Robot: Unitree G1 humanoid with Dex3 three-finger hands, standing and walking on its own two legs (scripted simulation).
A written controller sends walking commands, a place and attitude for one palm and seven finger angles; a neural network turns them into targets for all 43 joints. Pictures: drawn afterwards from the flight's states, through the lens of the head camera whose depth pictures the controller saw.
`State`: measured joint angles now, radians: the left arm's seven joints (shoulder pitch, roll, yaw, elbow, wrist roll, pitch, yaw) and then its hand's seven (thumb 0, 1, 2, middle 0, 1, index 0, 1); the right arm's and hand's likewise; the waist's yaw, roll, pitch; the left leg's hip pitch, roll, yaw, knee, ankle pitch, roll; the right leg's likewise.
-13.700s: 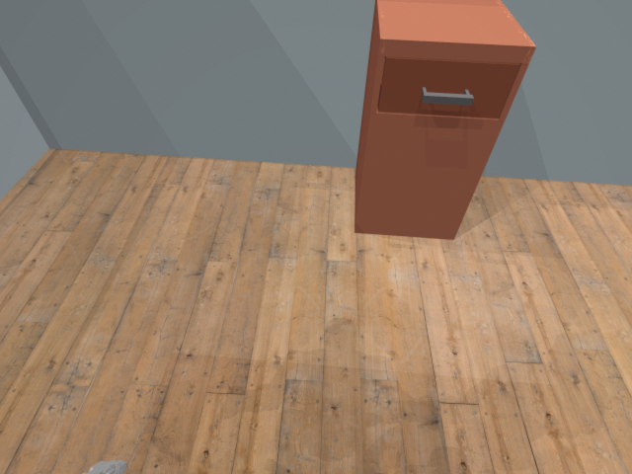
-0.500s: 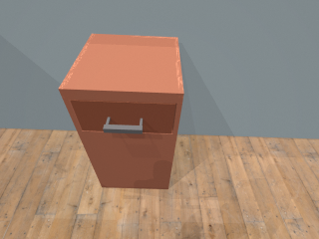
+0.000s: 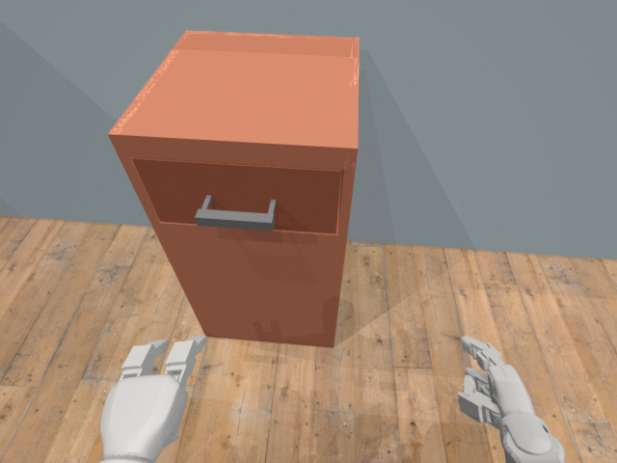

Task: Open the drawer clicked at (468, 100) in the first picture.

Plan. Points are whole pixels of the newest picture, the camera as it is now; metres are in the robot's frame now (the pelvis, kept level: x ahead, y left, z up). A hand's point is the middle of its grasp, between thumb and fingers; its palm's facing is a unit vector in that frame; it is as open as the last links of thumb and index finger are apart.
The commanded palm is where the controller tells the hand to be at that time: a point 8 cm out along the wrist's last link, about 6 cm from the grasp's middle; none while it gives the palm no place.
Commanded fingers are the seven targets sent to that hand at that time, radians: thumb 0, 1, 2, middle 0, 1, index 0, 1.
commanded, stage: raise the hand with hooked fingers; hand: left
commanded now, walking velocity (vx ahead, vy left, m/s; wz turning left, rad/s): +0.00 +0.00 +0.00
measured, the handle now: (237, 211) +0.55 +0.22 -0.05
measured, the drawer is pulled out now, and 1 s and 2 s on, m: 0.00 0.00 0.00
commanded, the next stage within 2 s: move the hooked fingers above the handle in 1.44 s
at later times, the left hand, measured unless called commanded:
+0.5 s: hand (158, 323) +0.26 +0.24 +0.03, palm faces +0.02 -0.10 -1.00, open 11.7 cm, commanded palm +0.24 +0.24 +0.10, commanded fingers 0.00 -0.24 0.41 -0.28 -1.03 -0.28 -1.03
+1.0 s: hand (132, 247) +0.33 +0.28 +0.10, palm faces +0.05 -0.08 -1.00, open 13.8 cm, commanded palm +0.31 +0.28 +0.16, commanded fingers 0.00 -0.50 0.30 -0.30 -1.20 -0.30 -1.20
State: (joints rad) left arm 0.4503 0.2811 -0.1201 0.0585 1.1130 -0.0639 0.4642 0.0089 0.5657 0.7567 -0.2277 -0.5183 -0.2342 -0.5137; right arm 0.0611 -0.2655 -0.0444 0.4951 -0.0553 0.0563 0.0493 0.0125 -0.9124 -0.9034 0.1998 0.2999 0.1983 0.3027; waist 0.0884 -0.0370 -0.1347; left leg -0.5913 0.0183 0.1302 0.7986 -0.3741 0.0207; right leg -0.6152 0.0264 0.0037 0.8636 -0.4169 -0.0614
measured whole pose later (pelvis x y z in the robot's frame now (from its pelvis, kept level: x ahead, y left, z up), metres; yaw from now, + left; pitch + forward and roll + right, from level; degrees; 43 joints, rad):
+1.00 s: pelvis +0.03 +0.04 +0.03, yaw +0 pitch +3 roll +0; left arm -0.07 0.43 -0.10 0.09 0.97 0.12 0.13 0.00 -0.47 0.31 -0.32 -1.19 -0.32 -1.18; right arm 0.11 -0.20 0.02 0.59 0.00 0.13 -0.02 0.01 -0.91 -0.90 0.20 0.30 0.20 0.30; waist 0.08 0.06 -0.04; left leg -0.30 -0.05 0.01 0.56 -0.31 0.05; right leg -0.29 0.01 0.01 0.56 -0.32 -0.01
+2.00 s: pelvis +0.02 +0.01 +0.03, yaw +0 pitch +7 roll +0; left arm -0.28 0.45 -0.07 0.42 0.99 -0.03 0.16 0.00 -0.49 0.31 -0.32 -1.20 -0.32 -1.20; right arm 0.19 -0.25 -0.04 0.65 0.01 0.11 -0.04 0.01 -0.91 -0.90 0.20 0.30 0.20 0.30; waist 0.04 0.05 -0.06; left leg -0.41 -0.03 0.00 0.60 -0.31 0.02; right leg -0.40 0.04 0.00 0.60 -0.33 -0.04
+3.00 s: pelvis +0.02 +0.04 +0.00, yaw -2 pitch +19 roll -2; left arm -0.74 0.42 -0.06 1.06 1.10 -0.03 0.39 0.00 -0.49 0.31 -0.32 -1.20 -0.32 -1.20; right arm 0.34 -0.24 -0.07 0.71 -0.02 0.11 0.00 0.01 -0.91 -0.90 0.20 0.30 0.20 0.30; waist -0.10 0.04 -0.16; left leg -0.78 -0.02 0.01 0.84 -0.40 0.06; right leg -0.74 0.04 0.01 0.79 -0.38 -0.01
